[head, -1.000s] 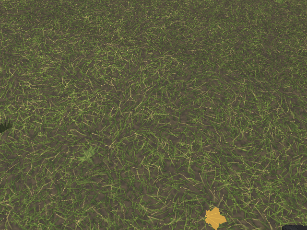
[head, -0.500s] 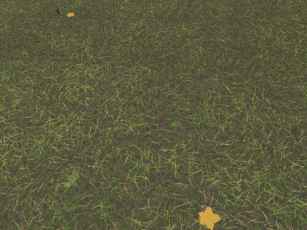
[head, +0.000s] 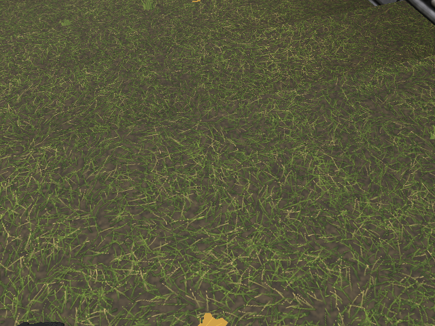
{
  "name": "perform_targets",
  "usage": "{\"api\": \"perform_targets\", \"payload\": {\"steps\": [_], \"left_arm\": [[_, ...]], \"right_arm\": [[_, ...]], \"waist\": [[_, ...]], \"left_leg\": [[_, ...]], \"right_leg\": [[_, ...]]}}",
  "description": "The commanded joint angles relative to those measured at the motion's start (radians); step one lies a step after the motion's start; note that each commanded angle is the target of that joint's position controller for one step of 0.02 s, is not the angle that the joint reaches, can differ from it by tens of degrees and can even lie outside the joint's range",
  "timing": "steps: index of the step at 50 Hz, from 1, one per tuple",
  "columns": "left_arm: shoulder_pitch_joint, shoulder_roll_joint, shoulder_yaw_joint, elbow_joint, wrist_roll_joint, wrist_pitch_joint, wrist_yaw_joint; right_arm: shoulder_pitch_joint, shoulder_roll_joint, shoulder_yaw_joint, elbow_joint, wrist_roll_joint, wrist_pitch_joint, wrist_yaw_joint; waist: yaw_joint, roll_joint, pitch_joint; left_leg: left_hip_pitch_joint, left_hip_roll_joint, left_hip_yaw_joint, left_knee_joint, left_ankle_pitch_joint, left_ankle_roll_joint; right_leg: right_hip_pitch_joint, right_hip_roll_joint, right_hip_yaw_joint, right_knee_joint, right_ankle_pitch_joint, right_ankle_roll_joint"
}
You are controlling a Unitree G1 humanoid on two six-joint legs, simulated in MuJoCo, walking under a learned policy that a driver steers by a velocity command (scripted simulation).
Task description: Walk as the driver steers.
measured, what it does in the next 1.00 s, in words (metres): walks ahead, turning left: right foot, then left foot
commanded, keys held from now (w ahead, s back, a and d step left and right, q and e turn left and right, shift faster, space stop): shift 0.20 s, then w+shift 0.32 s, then w+q+shift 0.48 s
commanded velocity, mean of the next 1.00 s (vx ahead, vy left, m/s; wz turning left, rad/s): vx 0.57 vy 0.00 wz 0.17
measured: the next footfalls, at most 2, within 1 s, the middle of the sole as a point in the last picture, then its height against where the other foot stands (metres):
right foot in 0.36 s outside the picture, level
left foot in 0.80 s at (188, 324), level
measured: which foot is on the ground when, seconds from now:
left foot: down 0.00-0.36, up 0.38-0.78, down 0.80-1.00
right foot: down 0.00-0.00, up 0.02-0.34, down 0.36-0.78, up 0.80-1.00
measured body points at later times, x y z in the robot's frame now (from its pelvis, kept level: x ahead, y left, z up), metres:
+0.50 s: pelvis +0.08 -0.01 +0.01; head +0.09 -0.04 +0.46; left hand +0.11 +0.26 -0.10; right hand +0.21 -0.29 -0.10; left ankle +0.10 +0.13 -0.67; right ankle -0.03 -0.12 -0.73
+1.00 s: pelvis +0.45 +0.07 +0.00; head +0.47 +0.08 +0.45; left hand +0.57 +0.36 -0.07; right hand +0.56 -0.19 -0.11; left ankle +0.44 +0.12 -0.73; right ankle +0.51 -0.11 -0.64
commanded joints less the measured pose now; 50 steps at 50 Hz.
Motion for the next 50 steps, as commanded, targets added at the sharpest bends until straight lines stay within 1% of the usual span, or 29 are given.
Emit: {"api": "perform_targets", "payload": {"steps": [1, 2, 3, 7, 10, 11, 13, 16, 17, 18, 19, 20, 21, 22, 26, 30, 34, 37, 38, 39, 40, 41, 42, 43, 44, 45, 46, 47, 50], "left_arm": [[0.125, 0.075, 0.017, -0.047, 0.021, -0.019, -0.003], [0.113, 0.151, 0.039, -0.046, 0.022, -0.025, 0.003], [0.079, 0.191, 0.054, -0.031, 0.010, -0.024, 0.006], [0.036, 0.086, 0.025, -0.006, 0.003, -0.010, -0.002], [0.008, 0.028, -0.001, -0.005, 0.005, -0.020, -0.008], [0.016, 0.013, -0.010, 0.004, 0.004, -0.022, -0.009], [0.031, 0.058, 0.001, 0.015, -0.014, -0.033, -0.016], [0.109, 0.044, -0.002, 0.076, -0.011, -0.072, -0.026], [0.167, 0.041, -0.001, 0.102, -0.007, -0.088, -0.024], [0.290, 0.064, 0.006, 0.134, -0.008, -0.103, -0.019], [0.378, 0.156, 0.031, 0.148, 0.003, -0.118, -0.025], [0.362, 0.168, 0.037, 0.150, 0.011, -0.137, -0.035], [0.309, 0.117, 0.021, 0.138, 0.016, -0.151, -0.036], [0.301, 0.084, 0.011, 0.130, 0.018, -0.159, -0.038], [0.337, 0.048, -0.007, 0.139, 0.004, -0.150, -0.040], [0.345, 0.075, -0.004, 0.163, 0.011, -0.155, -0.030], [0.371, 0.083, -0.007, 0.207, 0.007, -0.157, -0.032], [0.369, 0.133, 0.000, 0.225, 0.026, -0.143, -0.023], [0.360, 0.153, 0.005, 0.227, 0.037, -0.132, -0.015], [0.327, 0.169, 0.010, 0.219, 0.041, -0.120, -0.007], [0.304, 0.182, 0.010, 0.191, 0.041, -0.126, 0.004], [0.421, -0.018, -0.044, 0.135, 0.047, -0.160, -0.024], [0.301, 0.078, -0.039, 0.114, 0.015, -0.214, -0.035], [0.149, 0.110, -0.025, 0.060, -0.028, -0.235, -0.036], [0.096, 0.088, -0.041, 0.035, -0.026, -0.251, -0.029], [0.080, 0.066, -0.041, 0.038, -0.003, -0.257, -0.025], [0.120, 0.060, -0.037, 0.045, 0.008, -0.246, -0.026], [0.136, 0.060, -0.034, 0.051, 0.013, -0.230, -0.030], [0.062, 0.045, -0.037, 0.019, 0.038, -0.201, -0.033]], "right_arm": [[-0.032, -0.190, -0.034, -0.084, -0.033, -0.012, -0.005], [0.019, -0.159, -0.028, -0.064, -0.023, -0.014, -0.003], [0.013, -0.133, -0.019, -0.068, -0.009, -0.016, -0.005], [-0.014, -0.078, 0.012, -0.056, 0.003, 0.006, -0.022], [0.001, -0.082, 0.014, -0.041, -0.003, 0.020, -0.025], [0.037, -0.089, 0.014, -0.032, -0.003, 0.025, -0.024], [0.102, -0.180, -0.012, -0.024, 0.022, 0.036, -0.021], [0.075, -0.160, -0.001, -0.033, 0.038, 0.029, -0.018], [0.057, -0.122, 0.011, -0.040, 0.035, 0.016, -0.016], [-0.008, -0.049, 0.035, -0.073, 0.025, -0.004, -0.008], [-0.083, 0.023, 0.054, -0.134, 0.028, -0.038, 0.001], [-0.130, -0.036, 0.039, -0.165, 0.050, -0.063, 0.003], [-0.096, -0.061, 0.031, -0.161, 0.062, -0.075, 0.010], [-0.064, -0.063, 0.032, -0.143, 0.052, -0.082, 0.018], [-0.091, -0.035, 0.036, -0.153, 0.024, -0.086, 0.043], [-0.180, 0.005, 0.061, -0.180, 0.035, -0.071, 0.066], [-0.252, 0.007, 0.067, -0.214, 0.047, -0.070, 0.088], [-0.220, -0.041, 0.045, -0.237, 0.041, -0.061, 0.086], [-0.111, -0.080, 0.026, -0.224, 0.046, -0.052, 0.081], [0.119, -0.136, -0.005, -0.167, 0.055, -0.039, 0.069], [0.342, -0.200, -0.039, -0.103, 0.059, -0.021, 0.052], [0.361, -0.282, -0.051, -0.083, 0.048, -0.023, 0.042], [0.408, -0.209, -0.040, -0.091, 0.040, -0.029, 0.032], [0.398, -0.177, -0.031, -0.078, 0.017, -0.039, 0.027], [0.355, -0.179, -0.031, -0.081, 0.013, -0.050, 0.027], [0.279, -0.159, -0.024, -0.094, 0.006, -0.057, 0.027], [0.220, -0.124, -0.012, -0.113, -0.010, -0.062, 0.026], [0.185, -0.097, -0.005, -0.122, -0.006, -0.059, 0.024], [0.187, -0.066, 0.006, -0.106, 0.034, -0.060, 0.006]], "waist": [[0.075, 0.232, -0.103], [0.045, 0.233, -0.100], [0.028, 0.155, -0.081], [0.017, 0.137, -0.061], [-0.003, 0.187, -0.080], [-0.019, 0.189, -0.117], [-0.049, 0.239, -0.092], [0.013, 0.169, 0.013], [0.048, 0.125, 0.013], [0.109, 0.032, -0.007], [0.143, -0.183, -0.012], [0.140, -0.157, 0.083], [0.102, -0.132, 0.135], [0.092, -0.131, 0.112], [0.088, -0.101, 0.104], [0.110, -0.115, 0.144], [0.109, -0.094, 0.178], [0.040, -0.190, 0.055], [-0.032, -0.225, -0.033], [-0.154, -0.215, -0.154], [-0.254, -0.126, -0.235], [-0.086, 0.260, -0.342], [-0.165, 0.188, -0.515], [-0.171, 0.141, -0.311], [-0.122, 0.013, -0.186], [-0.056, -0.059, -0.102], [0.011, -0.036, -0.068], [0.042, 0.009, -0.031], [0.055, 0.013, 0.095]], "left_leg": [[0.250, 0.364, -0.375, -0.135, 0.588, 0.227], [0.208, 0.461, -0.508, -0.153, 0.517, 0.343], [0.190, 0.421, -0.433, -0.144, 0.414, 0.331], [0.153, 0.257, -0.194, -0.155, 0.254, 0.237], [0.186, 0.225, -0.128, -0.144, 0.291, 0.234], [0.187, 0.220, -0.130, -0.171, 0.097, 0.233], [0.145, 0.248, -0.210, -0.243, -0.333, 0.248], [-0.057, 0.242, -0.214, -0.262, -0.501, 0.219], [-0.150, 0.222, -0.184, -0.201, -0.468, 0.190], [-0.319, 0.171, -0.110, 0.001, -0.400, 0.136], [-0.532, 0.052, 0.089, 0.305, -0.293, 0.062], [-0.655, 0.097, 0.038, 0.455, -0.316, 0.070], [-0.714, 0.139, 0.011, 0.529, -0.235, 0.079], [-0.727, 0.151, 0.018, 0.561, -0.171, 0.086], [-0.686, 0.162, 0.071, 0.499, 0.017, 0.045], [-0.522, 0.134, 0.136, 0.325, 0.206, 0.028], [-0.447, 0.101, 0.166, 0.181, 0.242, 0.092], [-0.275, -0.006, 0.265, 0.203, 0.110, 0.159], [-0.145, -0.042, 0.281, 0.233, 0.052, 0.187], [0.136, -0.076, 0.285, 0.219, 0.057, 0.220], [0.510, -0.024, 0.136, 0.190, 0.040, 0.248], [0.886, 0.260, -0.475, 0.088, -0.390, 0.431], [0.908, 0.320, -0.826, -0.143, -0.623, 0.441], [0.780, 0.303, -0.751, -0.214, -0.538, 0.375], [0.589, 0.272, -0.652, -0.232, -0.387, 0.360], [0.403, 0.237, -0.559, -0.239, -0.259, 0.358], [0.267, 0.190, -0.485, -0.259, -0.183, 0.364], [0.183, 0.161, -0.451, -0.285, -0.166, 0.377], [-0.049, 0.110, -0.333, -0.349, -0.112, 0.369]], "right_leg": [[-0.154, 0.018, -0.041, 0.256, -0.331, 0.029], [-0.230, -0.019, -0.085, 0.443, -0.399, 0.083], [-0.249, -0.058, -0.097, 0.542, -0.323, 0.101], [-0.209, -0.087, -0.159, 0.506, -0.166, 0.135], [-0.124, -0.138, -0.250, 0.245, -0.156, 0.138], [-0.069, -0.146, -0.281, 0.154, -0.148, 0.131], [-0.038, -0.116, -0.355, 0.075, -0.151, 0.104], [0.151, -0.114, -0.394, -0.184, 0.015, 0.005], [0.265, -0.139, -0.366, -0.208, 0.030, -0.025], [0.429, -0.265, -0.198, -0.263, -0.057, -0.069], [0.503, -0.468, 0.173, -0.379, -0.359, -0.175], [0.412, -0.561, 0.353, -0.452, -0.462, -0.262], [0.405, -0.539, 0.294, -0.448, -0.419, -0.254], [0.432, -0.492, 0.208, -0.436, -0.336, -0.222], [0.360, -0.405, 0.000, -0.482, -0.092, -0.186], [0.211, -0.370, -0.248, -0.552, 0.124, -0.144], [0.274, -0.397, -0.396, -0.568, 0.304, -0.099], [0.390, -0.418, -0.476, -0.347, 1.149, -0.065], [0.408, -0.429, -0.488, -0.182, 1.397, -0.052], [0.323, -0.422, -0.503, 0.068, 1.514, -0.032], [0.040, -0.385, -0.479, 0.379, 1.308, 0.002], [-0.447, -0.172, -0.387, 0.825, 0.037, 0.065], [-0.506, -0.120, -0.181, 0.930, -0.090, 0.023], [-0.592, -0.165, -0.170, 0.923, -0.029, 0.004], [-0.560, -0.198, -0.179, 0.849, 0.013, -0.005], [-0.506, -0.223, -0.183, 0.774, 0.030, -0.006], [-0.433, -0.247, -0.169, 0.730, 0.046, -0.003], [-0.411, -0.252, -0.176, 0.697, 0.037, 0.010], [-0.383, -0.265, -0.237, 0.493, 0.079, 0.062]]}}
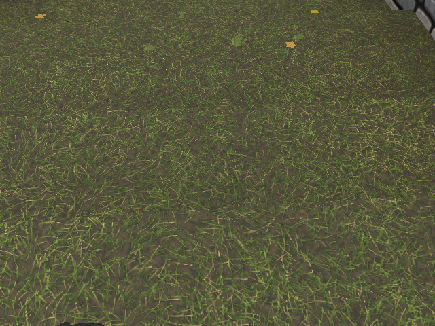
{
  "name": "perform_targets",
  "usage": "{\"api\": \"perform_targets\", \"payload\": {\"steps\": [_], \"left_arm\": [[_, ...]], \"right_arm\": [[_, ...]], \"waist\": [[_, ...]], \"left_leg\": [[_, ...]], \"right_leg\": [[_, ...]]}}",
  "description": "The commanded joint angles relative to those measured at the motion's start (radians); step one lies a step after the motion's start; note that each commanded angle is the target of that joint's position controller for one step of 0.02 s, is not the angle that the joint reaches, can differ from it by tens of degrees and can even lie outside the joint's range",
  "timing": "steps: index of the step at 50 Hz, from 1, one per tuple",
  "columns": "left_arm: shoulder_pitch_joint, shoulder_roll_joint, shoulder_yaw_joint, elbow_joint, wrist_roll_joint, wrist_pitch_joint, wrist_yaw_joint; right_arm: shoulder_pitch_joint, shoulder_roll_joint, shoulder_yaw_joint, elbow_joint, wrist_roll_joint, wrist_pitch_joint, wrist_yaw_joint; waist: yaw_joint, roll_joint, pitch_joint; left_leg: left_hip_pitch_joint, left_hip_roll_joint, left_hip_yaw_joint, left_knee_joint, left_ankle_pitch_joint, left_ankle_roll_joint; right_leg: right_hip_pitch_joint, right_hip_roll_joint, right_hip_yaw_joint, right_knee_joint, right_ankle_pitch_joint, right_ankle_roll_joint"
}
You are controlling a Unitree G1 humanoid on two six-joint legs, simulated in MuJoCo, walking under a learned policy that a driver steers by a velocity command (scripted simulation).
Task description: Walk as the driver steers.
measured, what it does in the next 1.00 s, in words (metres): walks ahead: right foot, then left foot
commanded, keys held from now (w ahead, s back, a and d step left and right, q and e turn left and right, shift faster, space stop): w+q+shift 0.24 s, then w+shift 0.34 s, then w+e+shift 0.42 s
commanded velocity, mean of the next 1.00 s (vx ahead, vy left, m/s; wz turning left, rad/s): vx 0.99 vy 0.00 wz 0.21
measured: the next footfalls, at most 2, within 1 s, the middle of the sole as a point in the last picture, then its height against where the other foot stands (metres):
right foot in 0.24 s outside the picture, level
left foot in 0.70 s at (125, 249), level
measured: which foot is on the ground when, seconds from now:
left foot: down 0.00-0.24, up 0.26-0.68, down 0.70-1.00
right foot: up 0.00-0.22, down 0.24-0.72, up 0.74-1.00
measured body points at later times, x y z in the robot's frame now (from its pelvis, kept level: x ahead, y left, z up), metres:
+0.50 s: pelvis +0.43 +0.00 +0.00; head +0.44 +0.01 +0.45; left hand +0.29 +0.25 -0.12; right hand +0.73 -0.15 -0.06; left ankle +0.48 +0.15 -0.66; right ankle +0.43 -0.16 -0.74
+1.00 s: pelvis +0.81 +0.21 -0.01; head +0.81 +0.20 +0.44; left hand +0.89 +0.53 -0.09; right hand +0.87 -0.07 -0.13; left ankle +0.71 +0.30 -0.74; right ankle +0.99 +0.09 -0.67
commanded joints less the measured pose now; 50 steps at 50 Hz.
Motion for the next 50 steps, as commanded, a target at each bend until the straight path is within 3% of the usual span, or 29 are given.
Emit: {"api": "perform_targets", "payload": {"steps": [1, 4, 9, 11, 12, 13, 14, 15, 16, 17, 19, 21, 26, 29, 31, 33, 35, 36, 37, 38, 39, 40, 41, 42, 43, 45, 47, 48, 50], "left_arm": [[-0.029, 0.100, 0.030, -0.090, 0.026, 0.004, 0.001], [-0.191, 0.046, 0.018, -0.141, 0.025, -0.011, -0.010], [-0.246, 0.140, 0.068, -0.170, -0.038, -0.013, -0.003], [-0.031, 0.199, 0.110, -0.137, -0.054, -0.016, 0.003], [0.208, 0.219, 0.120, -0.106, -0.051, -0.004, 0.015], [0.322, 0.309, 0.135, -0.057, -0.010, 0.004, 0.005], [0.319, 0.243, 0.126, -0.050, -0.019, 0.006, -0.014], [0.264, 0.155, 0.109, -0.056, -0.019, 0.018, -0.007], [0.239, 0.139, 0.103, -0.032, -0.007, 0.033, -0.005], [0.232, 0.140, 0.101, -0.009, 0.006, 0.041, -0.007], [0.191, 0.087, 0.083, 0.021, 0.013, 0.034, -0.009], [0.184, 0.052, 0.072, 0.054, -0.013, 0.029, -0.018], [0.189, 0.149, 0.096, 0.088, -0.027, 0.020, -0.013], [0.279, 0.182, 0.098, 0.126, -0.039, 0.018, -0.011], [0.337, 0.194, 0.095, 0.156, -0.052, 0.035, -0.008], [0.355, 0.235, 0.097, 0.186, -0.030, 0.059, -0.007], [0.335, 0.241, 0.087, 0.187, -0.003, 0.077, -0.001], [0.469, 0.072, 0.044, 0.168, -0.002, 0.069, -0.005], [0.555, -0.011, 0.013, 0.175, -0.043, 0.050, -0.002], [0.400, 0.103, 0.055, 0.152, -0.086, 0.048, 0.005], [0.296, 0.131, 0.067, 0.125, -0.088, 0.053, 0.015], [0.250, 0.130, 0.071, 0.122, -0.061, 0.062, 0.025], [0.279, 0.098, 0.075, 0.131, -0.046, 0.080, 0.026], [0.309, 0.061, 0.073, 0.147, -0.047, 0.104, 0.019], [0.303, 0.052, 0.078, 0.150, -0.057, 0.126, 0.012], [0.222, 0.060, 0.082, 0.109, -0.054, 0.160, 0.005], [0.209, 0.041, 0.081, 0.102, -0.029, 0.160, -0.011], [0.182, 0.067, 0.096, 0.095, -0.037, 0.151, -0.020], [0.078, 0.073, 0.103, 0.069, -0.045, 0.124, -0.047]], "right_arm": [[-0.109, -0.107, -0.024, -0.095, 0.020, -0.029, -0.026], [-0.050, -0.139, -0.036, -0.061, 0.028, -0.023, -0.040], [0.021, -0.137, -0.044, -0.015, 0.046, -0.005, -0.052], [0.001, -0.152, -0.046, -0.015, 0.021, 0.015, -0.044], [-0.040, -0.105, -0.025, -0.047, -0.014, 0.021, -0.033], [0.158, 0.047, 0.019, -0.075, 0.019, 0.009, -0.024], [0.150, -0.006, 0.036, -0.077, 0.059, 0.008, -0.033], [0.029, -0.079, 0.019, -0.071, 0.056, 0.012, -0.039], [-0.071, -0.105, 0.016, -0.085, 0.031, 0.011, -0.038], [-0.168, -0.090, 0.018, -0.116, 0.010, 0.000, -0.033], [-0.180, -0.047, 0.022, -0.127, 0.027, 0.005, -0.020], [-0.173, -0.013, 0.032, -0.123, 0.034, 0.016, -0.013], [-0.318, -0.028, 0.053, -0.149, -0.002, -0.003, 0.013], [-0.442, -0.030, 0.058, -0.172, -0.001, -0.021, 0.035], [-0.495, -0.063, 0.042, -0.197, 0.005, -0.036, 0.047], [-0.414, -0.114, 0.008, -0.187, 0.015, -0.045, 0.045], [-0.043, -0.195, -0.046, -0.111, 0.022, -0.024, 0.012], [0.064, -0.305, -0.067, -0.097, -0.020, -0.018, -0.004], [0.094, -0.274, -0.055, -0.091, -0.015, -0.028, 0.009], [0.046, -0.175, -0.032, -0.075, -0.009, -0.030, 0.013], [-0.002, -0.141, -0.025, -0.062, -0.010, -0.032, 0.017], [-0.058, -0.117, -0.024, -0.048, -0.025, -0.038, 0.020], [-0.105, -0.084, -0.022, -0.036, -0.043, -0.047, 0.024], [-0.155, -0.044, -0.019, -0.034, -0.041, -0.054, 0.027], [-0.191, -0.015, -0.017, -0.027, -0.024, -0.063, 0.030], [-0.191, -0.043, -0.028, 0.005, 0.003, -0.073, 0.020], [-0.152, -0.107, -0.054, 0.028, -0.015, -0.081, 0.001], [-0.165, -0.087, -0.046, 0.019, -0.015, -0.088, -0.003], [-0.168, -0.067, -0.036, 0.048, -0.004, -0.092, -0.046]], "waist": [[0.062, 0.035, 0.117], [-0.015, 0.057, 0.099], [-0.029, 0.119, 0.040], [0.101, 0.139, -0.119], [0.217, 0.142, -0.307], [0.115, -0.304, -0.522], [0.127, -0.421, -0.535], [0.163, -0.280, -0.339], [0.165, -0.098, -0.201], [0.158, -0.001, -0.096], [0.087, -0.044, -0.018], [0.040, -0.055, 0.016], [0.023, 0.005, 0.117], [0.070, 0.021, 0.154], [0.075, 0.025, 0.164], [0.009, -0.067, 0.063], [-0.210, -0.118, -0.173], [-0.147, 0.148, -0.342], [-0.101, 0.362, -0.576], [-0.103, 0.274, -0.379], [-0.089, 0.192, -0.219], [-0.054, 0.094, -0.125], [0.000, 0.137, -0.103], [0.033, 0.146, -0.082], [0.050, 0.140, -0.056], [0.052, 0.123, 0.018], [0.047, 0.030, 0.013], [0.057, -0.016, 0.038], [0.063, 0.009, 0.119]], "left_leg": [[-0.230, 0.208, -0.317, -0.299, -0.012, 0.172], [-0.356, 0.148, -0.249, -0.272, 0.029, 0.092], [-0.030, 0.218, -0.396, -0.109, 0.076, 0.033], [0.073, 0.205, -0.367, 0.176, 0.419, -0.017], [-0.058, 0.187, -0.325, 0.464, 0.399, -0.048], [-0.428, 0.046, -0.196, 0.885, -0.208, -0.104], [-0.562, 0.136, -0.145, 1.035, -0.273, -0.105], [-0.620, 0.184, -0.098, 1.049, -0.185, -0.105], [-0.616, 0.211, -0.061, 1.023, -0.150, -0.105], [-0.608, 0.230, -0.049, 0.974, -0.137, -0.096], [-0.538, 0.273, -0.068, 0.890, -0.127, -0.081], [-0.534, 0.289, -0.074, 0.803, -0.156, -0.072], [-0.558, 0.318, -0.019, 0.472, 0.172, -0.089], [-0.377, 0.284, 0.059, 0.286, 0.327, -0.087], [-0.345, 0.253, 0.062, 0.177, 0.301, -0.081], [-0.201, 0.199, 0.075, 0.173, 0.235, -0.075], [0.311, 0.184, 0.092, 0.288, 0.115, -0.061], [0.669, 0.459, -0.327, 0.225, -0.249, 0.049], [0.683, 0.565, -0.748, -0.044, -0.675, 0.088], [0.526, 0.550, -0.706, -0.149, -0.626, 0.032], [0.388, 0.543, -0.534, -0.135, -0.430, 0.020], [0.226, 0.518, -0.378, -0.133, -0.230, 0.015], [0.108, 0.489, -0.270, -0.132, -0.124, 0.017], [0.039, 0.462, -0.180, -0.151, -0.060, 0.009], [0.012, 0.451, -0.112, -0.187, -0.020, 0.010], [-0.001, 0.485, -0.052, -0.252, 0.043, 0.020], [0.071, 0.503, 0.024, -0.197, 0.144, 0.059], [0.056, 0.448, 0.100, -0.202, 0.108, 0.032], [-0.004, 0.404, 0.228, -0.184, 0.036, -0.041]], "right_leg": [[-0.013, 0.001, -0.064, -0.203, 0.131, 0.047], [0.218, 0.081, -0.114, -0.512, 0.445, 0.064], [0.266, 0.099, -0.019, -0.714, 0.399, 0.062], [0.470, 0.099, -0.048, -0.695, 0.267, 0.015], [0.789, -0.013, 0.013, -0.575, 0.142, -0.034], [1.195, -0.311, 0.571, -0.696, -0.271, -0.232], [1.173, -0.354, 0.844, -0.850, -0.589, -0.227], [1.027, -0.287, 0.682, -0.875, -0.512, -0.179], [0.879, -0.234, 0.513, -0.873, -0.322, -0.160], [0.742, -0.194, 0.407, -0.887, -0.169, -0.165], [0.579, -0.151, 0.280, -0.935, -0.052, -0.181], [0.509, -0.148, 0.220, -0.971, -0.029, -0.197], [0.420, -0.142, 0.020, -1.083, 0.118, -0.201], [0.384, -0.136, -0.083, -1.176, 0.179, -0.176], [0.478, -0.157, -0.089, -1.142, 0.313, -0.164], [0.583, -0.181, -0.087, -0.990, 0.670, -0.141], [0.386, -0.116, -0.130, -0.521, 0.833, -0.090], [0.036, 0.021, -0.124, -0.040, 0.303, -0.034], [-0.022, 0.089, 0.019, 0.209, -0.149, -0.044], [-0.115, 0.055, 0.028, 0.279, -0.099, -0.051], [-0.164, 0.023, -0.002, 0.277, -0.037, -0.045], [-0.128, -0.026, -0.004, 0.216, 0.029, -0.045], [-0.057, -0.067, 0.013, 0.162, 0.079, -0.050], [0.009, -0.094, 0.023, 0.116, 0.103, -0.053], [0.027, -0.109, 0.025, 0.062, 0.098, -0.054], [-0.043, -0.134, 0.021, -0.018, 0.078, -0.057], [-0.119, -0.136, 0.010, -0.021, 0.197, -0.045], [-0.133, -0.105, -0.002, -0.121, 0.326, -0.059], [-0.135, -0.075, -0.015, -0.359, 0.613, -0.068]]}}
